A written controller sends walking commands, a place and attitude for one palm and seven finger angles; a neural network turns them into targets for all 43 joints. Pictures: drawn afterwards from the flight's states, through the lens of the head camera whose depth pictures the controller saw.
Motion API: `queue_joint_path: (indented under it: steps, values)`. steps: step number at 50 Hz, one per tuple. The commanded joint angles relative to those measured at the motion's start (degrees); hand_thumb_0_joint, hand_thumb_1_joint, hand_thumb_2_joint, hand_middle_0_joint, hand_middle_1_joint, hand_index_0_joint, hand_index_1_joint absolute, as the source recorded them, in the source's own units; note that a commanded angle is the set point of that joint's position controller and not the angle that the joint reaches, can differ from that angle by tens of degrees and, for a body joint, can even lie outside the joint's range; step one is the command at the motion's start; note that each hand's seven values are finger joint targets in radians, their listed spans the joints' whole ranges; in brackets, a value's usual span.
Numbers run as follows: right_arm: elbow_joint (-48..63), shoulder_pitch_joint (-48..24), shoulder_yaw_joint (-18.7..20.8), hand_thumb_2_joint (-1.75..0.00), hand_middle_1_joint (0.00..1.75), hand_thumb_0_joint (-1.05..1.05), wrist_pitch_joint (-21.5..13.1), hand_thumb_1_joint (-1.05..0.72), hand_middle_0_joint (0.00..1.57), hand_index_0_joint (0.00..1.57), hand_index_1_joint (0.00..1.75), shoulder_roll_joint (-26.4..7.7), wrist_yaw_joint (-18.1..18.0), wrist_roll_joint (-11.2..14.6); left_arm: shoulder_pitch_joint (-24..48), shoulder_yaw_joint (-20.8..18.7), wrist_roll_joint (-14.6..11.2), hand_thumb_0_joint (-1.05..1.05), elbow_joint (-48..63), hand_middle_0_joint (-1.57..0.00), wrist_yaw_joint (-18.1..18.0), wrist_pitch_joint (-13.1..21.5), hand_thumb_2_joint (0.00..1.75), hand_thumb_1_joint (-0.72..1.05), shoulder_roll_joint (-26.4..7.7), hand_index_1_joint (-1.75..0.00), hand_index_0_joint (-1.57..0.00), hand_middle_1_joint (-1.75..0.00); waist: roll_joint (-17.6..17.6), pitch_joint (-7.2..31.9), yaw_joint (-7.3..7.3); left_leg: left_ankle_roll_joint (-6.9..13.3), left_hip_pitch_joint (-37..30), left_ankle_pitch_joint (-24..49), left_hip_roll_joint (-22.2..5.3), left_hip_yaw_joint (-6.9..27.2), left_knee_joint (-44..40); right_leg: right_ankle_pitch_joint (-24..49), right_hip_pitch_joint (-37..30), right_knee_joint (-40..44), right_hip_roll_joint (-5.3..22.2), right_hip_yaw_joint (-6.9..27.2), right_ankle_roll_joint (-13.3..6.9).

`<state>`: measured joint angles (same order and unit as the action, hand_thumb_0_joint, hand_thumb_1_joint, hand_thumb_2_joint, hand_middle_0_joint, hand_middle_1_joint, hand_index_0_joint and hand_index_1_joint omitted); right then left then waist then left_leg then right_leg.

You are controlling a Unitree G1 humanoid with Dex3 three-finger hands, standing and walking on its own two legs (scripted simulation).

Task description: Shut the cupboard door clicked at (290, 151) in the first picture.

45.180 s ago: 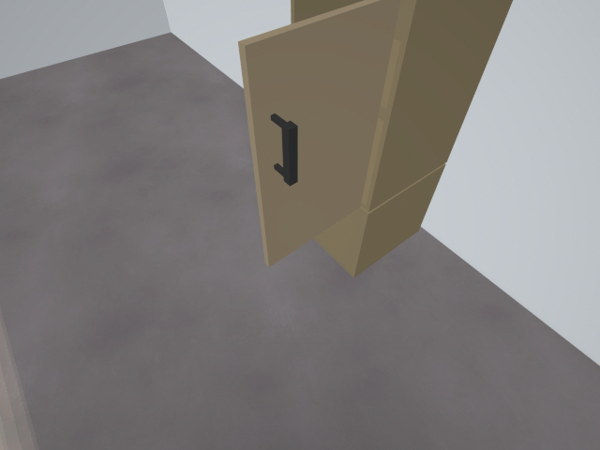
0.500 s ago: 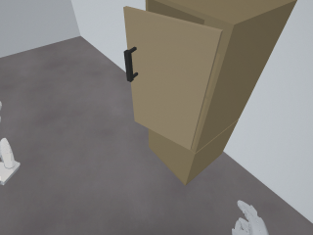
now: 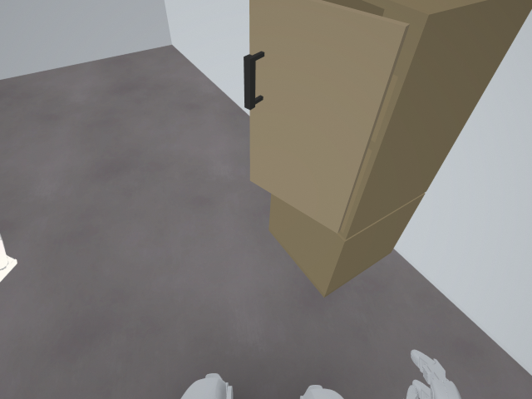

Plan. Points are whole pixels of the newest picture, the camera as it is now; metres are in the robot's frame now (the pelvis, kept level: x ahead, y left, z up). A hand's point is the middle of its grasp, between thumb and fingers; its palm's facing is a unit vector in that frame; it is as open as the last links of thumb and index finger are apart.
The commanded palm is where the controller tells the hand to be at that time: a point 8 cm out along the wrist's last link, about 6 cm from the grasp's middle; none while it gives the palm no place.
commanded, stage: step back with the hand held close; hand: left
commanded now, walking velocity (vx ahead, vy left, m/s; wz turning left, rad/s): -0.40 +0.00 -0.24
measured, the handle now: (254, 80) +0.81 +0.05 +0.08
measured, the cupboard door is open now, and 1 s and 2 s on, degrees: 17 17 17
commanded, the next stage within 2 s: stop stepping back and stand still in 0.08 s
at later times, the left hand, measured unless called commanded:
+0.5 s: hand out of the picture +0.12 +0.25 +0.21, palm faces +0.37 -0.84 -0.40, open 7.4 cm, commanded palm +0.07 +0.29 +0.21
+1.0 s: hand out of the picture +0.12 +0.25 +0.19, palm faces +0.32 -0.83 -0.46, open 7.4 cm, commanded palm none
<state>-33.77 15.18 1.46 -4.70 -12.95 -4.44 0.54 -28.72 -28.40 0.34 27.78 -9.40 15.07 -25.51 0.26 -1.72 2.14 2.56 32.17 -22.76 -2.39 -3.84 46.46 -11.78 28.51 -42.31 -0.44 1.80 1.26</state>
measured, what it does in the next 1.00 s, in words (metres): walks backwards: left foot, then right foot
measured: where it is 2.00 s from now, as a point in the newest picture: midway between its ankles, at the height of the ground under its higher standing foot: outside the picture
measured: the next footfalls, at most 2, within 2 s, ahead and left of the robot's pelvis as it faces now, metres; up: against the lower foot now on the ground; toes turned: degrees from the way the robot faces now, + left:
left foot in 0.14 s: +0.08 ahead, +0.13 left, +0.00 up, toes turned +4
right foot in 0.42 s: -0.13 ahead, -0.08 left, +0.00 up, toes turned -10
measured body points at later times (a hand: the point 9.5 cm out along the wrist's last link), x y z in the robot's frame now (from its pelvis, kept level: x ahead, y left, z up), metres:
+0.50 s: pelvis -0.11 +0.01 +0.03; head -0.12 +0.02 +0.48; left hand +0.10 +0.29 +0.24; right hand +0.02 -0.22 -0.05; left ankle +0.00 +0.12 -0.68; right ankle -0.17 -0.09 -0.70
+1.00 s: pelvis -0.11 +0.01 +0.03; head -0.13 +0.01 +0.48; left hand +0.10 +0.29 +0.21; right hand -0.03 -0.24 -0.07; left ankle -0.04 +0.12 -0.70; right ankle -0.17 -0.08 -0.70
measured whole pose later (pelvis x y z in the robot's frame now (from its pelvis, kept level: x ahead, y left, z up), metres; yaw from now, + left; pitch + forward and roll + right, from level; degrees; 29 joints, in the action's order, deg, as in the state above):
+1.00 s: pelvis -0.11 +0.01 +0.03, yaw -9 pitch +0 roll -1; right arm -40.2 16.6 0.1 -5.4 -12.4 -3.1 0.3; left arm -31.2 -21.6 -1.4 22.4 -9.1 11.5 -23.1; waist -1.8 3.4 0.0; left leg 0.2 20.1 -11.4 -1.4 -0.9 32.3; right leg -19.7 9.7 -29.8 -2.7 -1.9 -2.1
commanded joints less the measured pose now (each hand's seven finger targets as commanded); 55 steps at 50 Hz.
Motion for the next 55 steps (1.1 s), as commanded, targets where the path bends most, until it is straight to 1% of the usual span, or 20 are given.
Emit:
queue_joint_path:
  steps: [1,3,5,6,7,8,11,18,21,23,26,30,33,39,43,48,49,50,52,55]
  values:
    - [5.29,-4.75,2.46,-0.9,0.3,0.0,-2.08,-0.9,0.2,0.2,0.3,-4.94,0.84,-0.96,6.2,-5.35,-1.89,0.0,15.68,-0.2,-2.25,1.83,0.9,0.9,-10.91,-0.3,-0.2,-0.3,12.05,5.64,-0.15,-2.96,-10.34,-8.37,2.55,1.92,7.89,-25.72,11.38,29.13,16.4,26.85,-9.65]
    - [4.3,-5.03,1.96,-0.9,0.3,0.0,-0.82,-0.9,0.2,0.2,0.3,-4.01,1.26,-1.07,9.51,-3.6,-1.71,0.0,15.81,-0.2,-2.36,1.18,0.9,0.9,-11.05,-0.3,-0.2,-0.3,16.95,7.6,0.42,-2.93,-20.08,-4.6,2.46,2.76,14.85,-25.11,16.65,31.66,17.11,21.31,-8.81]
    - [5.43,-4.93,1.54,-0.9,0.3,0.0,-0.85,-0.9,0.2,0.2,0.3,-4.64,0.42,-1.06,10.78,-3.64,-1.62,0.0,15.03,-0.2,-2.04,1.31,0.9,0.9,-10.78,-0.3,-0.2,-0.3,10.94,4.41,0.44,-2.13,-21.85,-4.44,2.28,2.61,-3.96,-19.58,14.55,25.92,11.39,13.11,-4.97]
    - [5.57,-5.75,1.88,-0.9,0.3,0.0,-1.04,-0.9,0.2,0.2,0.3,-6.3,-0.36,-1.07,11.7,-3.32,-1.72,0.0,14.93,-0.2,-1.71,1.76,0.9,0.9,-10.6,-0.3,-0.2,-0.3,0.37,1.36,0.63,-0.1,-18.35,-8.06,-1.13,6.8,-16.98,-19.97,14.19,17.42,6.85,10.16,-2.95]
    - [6.06,-6.0,1.99,-0.9,0.3,0.0,-1.87,-0.9,0.2,0.2,0.3,-8.25,-1.14,-1.37,10.36,-3.76,-1.67,0.0,15.82,-0.2,-1.98,2.83,0.9,0.9,-8.89,-0.3,-0.2,-0.3,-16.88,1.13,0.36,4.56,-4.49,-16.98,-13.0,18.81,-31.17,-15.94,5.03,-2.13,-0.79,3.36,-0.22]
    - [5.97,-7.57,2.68,-0.9,0.3,0.0,-3.17,-0.9,0.2,0.2,0.3,-7.01,-1.59,-1.52,10.03,-4.98,-1.23,0.0,16.04,-0.2,-2.38,2.99,0.9,0.9,-8.8,-0.3,-0.2,-0.3,-22.72,5.95,-1.17,8.36,3.46,-10.57,-21.65,23.43,-35.76,-14.76,-4.68,-24.02,-5.62,-0.99,1.31]
    - [6.35,-6.62,4.73,-0.9,0.3,0.0,-5.39,-0.9,0.2,0.2,0.3,-7.0,0.45,-0.07,3.23,-5.33,-3.63,0.0,14.06,-0.2,-1.12,2.44,0.9,0.9,-8.5,-0.3,-0.2,-0.3,-10.65,11.18,-1.95,6.35,-6.5,-7.93,-19.96,14.58,-30.14,-16.14,-1.06,-32.13,-3.9,1.06,1.1]
    - [7.11,-6.26,0.51,-0.9,0.3,0.0,-4.87,-0.9,0.2,0.2,0.3,-5.49,1.01,-0.68,4.44,-0.28,-3.23,0.0,14.21,-0.2,-1.23,-1.89,0.9,0.9,-6.55,-0.3,-0.2,-0.3,-11.62,6.86,-1.59,-3.0,-9.95,-15.33,-9.06,3.64,-32.03,-15.68,-20.85,17.02,-3.68,-9.84,-2.33]
    - [6.31,-6.28,-0.15,-0.9,0.3,0.0,-3.35,-0.9,0.2,0.2,0.3,-4.73,0.96,-1.6,6.28,-6.1,-3.47,0.0,14.42,-0.2,-2.08,-1.58,0.9,0.9,-14.7,-0.3,-0.2,-0.3,5.14,7.61,-1.44,-3.89,-9.3,3.02,-1.39,0.48,-1.31,-3.59,-12.17,31.26,18.37,18.63,-13.05]
    - [5.42,-6.07,0.0,-0.9,0.3,0.0,-3.41,-0.9,0.2,0.2,0.3,-4.2,0.07,0.04,5.64,-2.62,-3.54,0.0,9.73,-0.2,-2.67,-2.59,0.9,0.9,-9.93,-0.3,-0.2,-0.3,10.72,8.11,-1.67,-3.75,-5.78,4.46,0.11,3.52,-0.11,-0.38,-16.68,25.9,15.75,15.53,-12.04]
    - [4.46,-6.61,-0.09,-0.9,0.3,0.0,-2.78,-0.9,0.2,0.2,0.3,-5.21,-0.61,-0.28,4.41,-2.76,-3.13,0.0,8.43,-0.2,-2.69,-2.31,0.9,0.9,-9.89,-0.3,-0.2,-0.3,3.34,4.0,-0.6,-2.72,-13.85,8.5,0.0,2.11,-13.01,-2.54,-11.23,22.3,11.95,6.61,-7.99]
    - [5.28,-6.95,0.88,-0.9,0.3,0.0,-3.28,-0.9,0.2,0.2,0.3,-6.69,-1.51,0.36,3.32,-2.07,-3.01,0.0,7.44,-0.2,-1.96,-0.94,0.9,0.9,-9.18,-0.3,-0.2,-0.3,-1.72,1.52,-0.74,-0.46,-18.12,3.87,-3.43,7.3,-21.53,-11.67,-8.11,19.47,4.96,4.15,-4.36]
    - [5.49,-7.1,0.08,-0.9,0.3,0.0,-3.8,-0.9,0.2,0.2,0.3,-6.69,-1.82,-0.7,2.61,-2.72,-2.34,0.0,11.37,-0.2,-1.88,-0.47,0.9,0.9,-8.95,-0.3,-0.2,-0.3,-16.77,-0.02,-0.6,0.67,-10.11,-18.86,-10.26,21.21,-39.67,-13.51,-12.36,6.86,-2.11,-4.27,-1.72]
    - [5.81,-5.96,0.73,-0.9,0.3,0.0,-4.57,-0.9,0.2,0.2,0.3,-6.07,-0.99,-0.82,-2.89,-3.81,-2.42,0.0,11.03,-0.2,-1.88,-0.55,0.9,0.9,-9.02,-0.3,-0.2,-0.3,-8.62,6.21,-1.18,-1.41,-8.72,-6.51,-4.51,8.64,-31.21,-8.55,-23.06,18.52,0.28,-2.27,-3.14]
    - [5.06,-5.02,0.88,-0.9,0.3,0.0,-2.9,-0.9,0.2,0.2,0.3,-5.09,-0.21,-0.5,-3.68,-3.63,-3.2,0.0,9.17,-0.2,-2.01,-1.11,0.9,0.9,-8.68,-0.3,-0.2,-0.3,4.16,4.82,-0.59,-2.56,-12.05,7.9,-0.69,4.12,-13.23,-8.8,-13.75,27.54,11.35,12.82,-8.18]
    - [4.15,-5.86,0.65,-0.9,0.3,0.0,-3.25,-0.9,0.2,0.2,0.3,-5.37,-0.84,0.14,2.28,-0.9,-2.7,0.0,4.85,-0.2,-1.87,-1.23,0.9,0.9,-7.87,-0.3,-0.2,-0.3,1.73,4.66,-0.95,-1.78,-19.5,16.43,-1.57,5.03,-17.15,6.0,-12.5,21.47,7.57,6.61,-4.54]
    - [-5.09,-10.0,2.87,-0.9,0.3,0.0,-5.87,-0.9,0.2,0.2,0.3,-16.45,4.61,-0.56,3.58,22.28,1.97,0.0,-32.1,-0.2,7.0,-10.5,0.9,0.9,1.1,-0.3,-0.2,-0.3,-4.04,0.91,0.51,-0.79,-16.91,34.24,-4.52,8.59,-9.51,15.31,-6.73,10.56,8.02,-0.55,-4.01]
    - [-4.77,-6.37,2.94,-0.9,0.3,0.0,-2.48,-0.9,0.2,0.2,0.3,-14.05,4.43,-0.07,3.23,21.74,0.86,0.0,-32.9,-0.2,8.41,-15.09,0.9,0.9,3.42,-0.3,-0.2,-0.3,-4.45,4.06,-0.71,-0.27,-17.43,34.16,-5.2,8.13,-13.36,9.03,-9.44,9.19,5.53,-0.23,-3.27]
    - [-5.28,-5.37,1.86,-0.9,0.3,0.0,-0.09,-0.9,0.2,0.2,0.3,-13.2,3.81,-1.23,6.36,23.11,1.06,0.0,-37.78,-0.2,8.86,-16.13,0.9,0.9,5.68,-0.3,-0.2,-0.3,0.89,3.49,-2.16,2.49,-11.42,29.53,-7.93,12.56,-17.12,-1.28,-12.23,6.22,2.97,-2.19,-2.95]
    - [-6.19,-7.56,0.7,-0.9,0.3,0.0,2.02,-0.9,0.2,0.2,0.3,-12.79,3.76,-1.6,10.1,23.44,1.3,0.0,-48.48,-0.2,9.14,-15.32,0.9,0.9,2.77,-0.3,-0.2,-0.3,10.28,2.94,-2.7,1.33,-11.9,21.65,-4.48,11.44,-16.47,-2.24,-12.74,14.22,4.66,2.07,-4.34]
